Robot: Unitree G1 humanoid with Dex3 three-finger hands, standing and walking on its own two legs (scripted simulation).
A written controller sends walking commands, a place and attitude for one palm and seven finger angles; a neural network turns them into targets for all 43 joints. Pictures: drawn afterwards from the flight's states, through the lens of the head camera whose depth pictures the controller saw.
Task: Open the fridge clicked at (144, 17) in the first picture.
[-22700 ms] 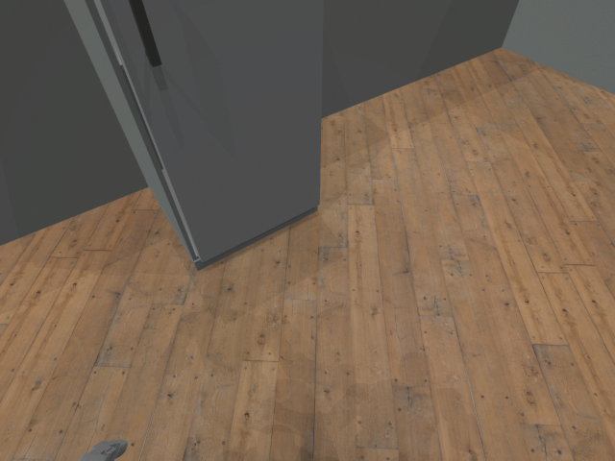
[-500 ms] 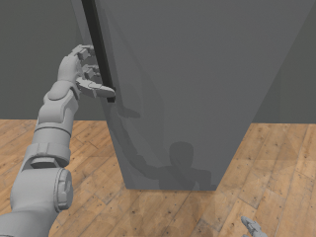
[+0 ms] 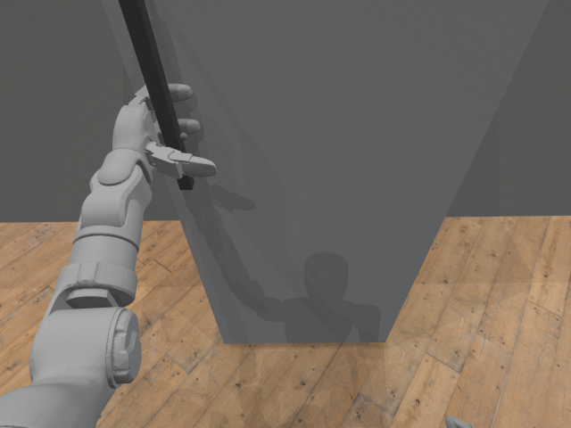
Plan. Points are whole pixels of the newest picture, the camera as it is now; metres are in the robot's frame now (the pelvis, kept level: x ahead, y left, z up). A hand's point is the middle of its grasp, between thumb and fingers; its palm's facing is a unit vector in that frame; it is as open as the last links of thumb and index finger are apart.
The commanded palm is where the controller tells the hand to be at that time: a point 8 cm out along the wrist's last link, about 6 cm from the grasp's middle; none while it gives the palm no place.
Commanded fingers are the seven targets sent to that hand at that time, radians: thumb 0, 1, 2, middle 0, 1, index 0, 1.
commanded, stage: slide the fingers in behind the handle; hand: left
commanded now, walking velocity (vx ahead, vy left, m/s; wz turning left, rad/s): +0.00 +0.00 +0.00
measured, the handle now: (166, 98) +0.49 +0.18 +0.24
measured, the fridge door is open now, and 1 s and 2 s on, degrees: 0 0 0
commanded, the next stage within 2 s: grip the handle and tug to test in 0.56 s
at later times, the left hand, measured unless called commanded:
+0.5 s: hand (183, 136) +0.44 +0.16 +0.21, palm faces +0.04 -1.00 +0.00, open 13.9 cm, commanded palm +0.42 +0.21 +0.20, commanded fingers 0.00 -0.50 0.30 -0.30 -1.20 -0.30 -1.20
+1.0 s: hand (174, 140) +0.43 +0.17 +0.21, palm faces +0.05 -1.00 +0.00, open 11.2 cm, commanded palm +0.41 +0.22 +0.20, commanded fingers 0.00 0.34 0.66 -0.39 -1.32 -0.39 -1.32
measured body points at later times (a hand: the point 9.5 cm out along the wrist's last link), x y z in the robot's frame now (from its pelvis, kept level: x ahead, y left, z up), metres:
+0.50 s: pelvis +0.01 +0.00 +0.00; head +0.01 -0.01 +0.45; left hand +0.44 +0.21 +0.21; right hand +0.14 -0.25 -0.11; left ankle +0.03 +0.13 -0.74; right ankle -0.04 -0.11 -0.74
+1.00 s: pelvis +0.00 +0.00 +0.00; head +0.00 +0.00 +0.45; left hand +0.43 +0.22 +0.21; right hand +0.12 -0.25 -0.11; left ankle +0.03 +0.13 -0.74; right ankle -0.04 -0.11 -0.74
